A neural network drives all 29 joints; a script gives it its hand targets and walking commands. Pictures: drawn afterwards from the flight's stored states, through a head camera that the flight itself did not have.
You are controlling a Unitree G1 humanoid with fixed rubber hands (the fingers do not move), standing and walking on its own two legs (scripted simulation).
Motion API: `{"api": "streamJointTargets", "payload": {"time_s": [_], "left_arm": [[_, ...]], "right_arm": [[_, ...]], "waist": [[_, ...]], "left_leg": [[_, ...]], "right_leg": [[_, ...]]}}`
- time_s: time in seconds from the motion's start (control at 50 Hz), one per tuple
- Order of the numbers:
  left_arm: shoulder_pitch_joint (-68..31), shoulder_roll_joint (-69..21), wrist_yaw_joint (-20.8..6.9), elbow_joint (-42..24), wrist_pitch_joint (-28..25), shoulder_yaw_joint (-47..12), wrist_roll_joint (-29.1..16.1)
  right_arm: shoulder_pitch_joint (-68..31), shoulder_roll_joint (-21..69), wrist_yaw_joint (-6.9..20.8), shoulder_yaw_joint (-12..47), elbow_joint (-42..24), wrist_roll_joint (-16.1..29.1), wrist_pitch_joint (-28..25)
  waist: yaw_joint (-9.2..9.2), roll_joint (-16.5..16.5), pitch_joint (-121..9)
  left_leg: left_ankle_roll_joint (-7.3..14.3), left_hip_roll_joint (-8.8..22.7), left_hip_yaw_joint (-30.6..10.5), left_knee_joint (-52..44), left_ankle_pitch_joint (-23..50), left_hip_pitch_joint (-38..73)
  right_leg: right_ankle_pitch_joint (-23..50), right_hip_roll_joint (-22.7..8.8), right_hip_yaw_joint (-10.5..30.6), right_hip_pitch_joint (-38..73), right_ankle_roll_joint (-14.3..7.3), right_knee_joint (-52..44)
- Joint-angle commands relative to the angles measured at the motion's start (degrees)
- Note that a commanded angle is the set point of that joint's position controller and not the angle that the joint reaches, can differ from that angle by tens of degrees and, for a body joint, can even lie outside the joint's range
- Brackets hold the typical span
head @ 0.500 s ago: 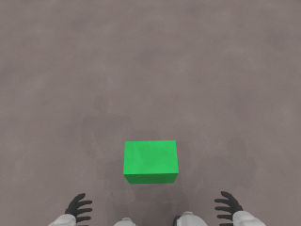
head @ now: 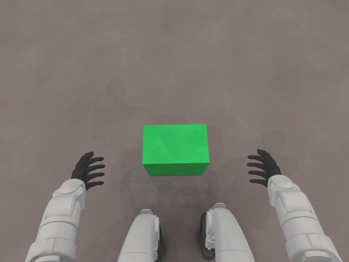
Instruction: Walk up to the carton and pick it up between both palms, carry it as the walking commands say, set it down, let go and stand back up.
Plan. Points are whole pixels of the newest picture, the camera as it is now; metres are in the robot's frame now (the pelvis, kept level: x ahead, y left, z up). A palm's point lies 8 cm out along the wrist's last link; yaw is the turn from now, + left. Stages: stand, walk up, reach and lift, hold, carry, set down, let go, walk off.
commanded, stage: reach and lift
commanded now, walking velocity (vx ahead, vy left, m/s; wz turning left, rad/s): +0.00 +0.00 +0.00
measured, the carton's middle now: (175, 152) +0.50 +0.02 -0.55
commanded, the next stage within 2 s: none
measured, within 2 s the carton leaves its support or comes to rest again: neither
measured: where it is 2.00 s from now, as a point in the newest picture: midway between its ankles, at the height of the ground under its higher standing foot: (181, 249)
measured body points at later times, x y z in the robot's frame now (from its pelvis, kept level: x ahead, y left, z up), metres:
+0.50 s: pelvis -0.01 +0.00 -0.03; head +0.25 +0.00 +0.33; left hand +0.47 +0.25 -0.12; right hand +0.46 -0.21 -0.13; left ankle +0.05 +0.13 -0.65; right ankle +0.09 -0.13 -0.65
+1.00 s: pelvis -0.01 +0.01 -0.08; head +0.30 +0.01 +0.26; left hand +0.50 +0.25 -0.18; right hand +0.50 -0.21 -0.19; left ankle +0.05 +0.13 -0.65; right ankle +0.09 -0.13 -0.65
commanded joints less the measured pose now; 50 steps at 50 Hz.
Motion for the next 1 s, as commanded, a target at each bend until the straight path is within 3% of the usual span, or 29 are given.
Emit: {"api": "streamJointTargets", "payload": {"time_s": [0.0,0.06,0.14,0.3,0.44,0.6,0.68,0.78,0.9,0.98], "left_arm": [[-15.06,8.45,0.38,-2.52,-0.41,2.51,-0.38],[-20.98,9.57,0.19,1.39,-1.47,4.15,-0.28],[-27.16,10.13,-0.28,5.29,-4.16,5.62,0.1],[-39.46,13.77,-0.38,10.33,-10.4,7.47,-0.72],[-46.4,15.51,-0.76,13.95,-14.79,8.04,-1.92],[-51.51,17.03,-1.47,13.56,-16.93,10.99,-0.98],[-49.28,16.27,-1.92,9.38,-16.97,11.79,-0.45],[-49.79,14.18,-2.27,6.95,-16.59,11.76,0.14],[-52.13,10.78,-1.67,13.88,-16.59,10.69,0.85],[-53.32,10.96,-0.43,15.59,-16.48,10.56,1.43]], "right_arm": [[-14.53,-6.53,-0.4,-2.29,-2.75,0.39,-0.66],[-19.93,-5.38,-0.97,-2.27,0.7,1.3,-1.57],[-25.48,-5.7,-1.8,-4.31,4.45,1.46,-4.36],[-38.67,-7.37,-2.85,-6.3,7.58,1.69,-10.76],[-45.64,-8.15,-2.7,-7.21,9.99,2.02,-14.53],[-51.91,-10.53,-1.21,-9.36,10.18,1.33,-16.64],[-48.81,-11.45,-0.17,-10.79,8.31,0.37,-17.13],[-49.04,-11.08,1.09,-11.91,6.91,-0.24,-17.64],[-51.2,-10.27,1.76,-14.45,13.89,-1.25,-18.17],[-52.28,-11.98,1.52,-15.32,16.6,-1.66,-18.55]], "waist": [[0.03,0.28,-25.78],[0.65,-0.38,-28.61],[-0.18,0.18,-33.75],[-0.68,0.17,-46.28],[-0.7,-0.58,-53.75],[0.96,-0.68,-62.82],[0.11,-0.52,-66.97],[-0.16,0.47,-63.34],[-1.14,0.63,-53.79],[-1.14,1.42,-54.51]], "left_leg": [[-0.11,-3.43,1.56,-11.0,-1.49,1.13],[-0.1,-3.88,1.86,-9.7,0.61,-1.31],[-0.32,-4.28,1.9,-8.2,4.04,-3.9],[-0.9,-4.85,2.55,-6.98,7.79,-10.18],[-0.51,-5.06,2.13,-5.07,15.1,-14.79],[-0.2,-4.95,1.71,-2.97,25.34,-15.35],[-0.67,-4.88,1.23,-2.69,32.04,-11.31],[-0.9,-4.59,0.62,-2.1,31.13,-10.72],[-1.51,-4.24,0.12,2.45,20.59,-22.21],[-2.2,-4.54,0.36,8.59,15.65,-26.57]], "right_leg": [[-4.82,4.51,0.09,19.37,-0.12,-5.48],[-2.83,4.34,0.65,18.46,0.22,-4.74],[1.28,4.65,0.73,16.26,0.54,-3.72],[6.78,5.31,1.11,15.45,1.39,-1.71],[15.74,5.75,2.2,13.96,1.8,1.08],[25.67,5.91,3.33,13.55,1.42,3.13],[31.72,5.88,2.84,15.02,1.18,3.03],[28.51,5.87,1.97,9.12,0.86,2.96],[18.21,5.77,0.58,-6.92,0.87,8.43],[13.06,6.13,-0.38,-14.35,1.03,14.69]]}}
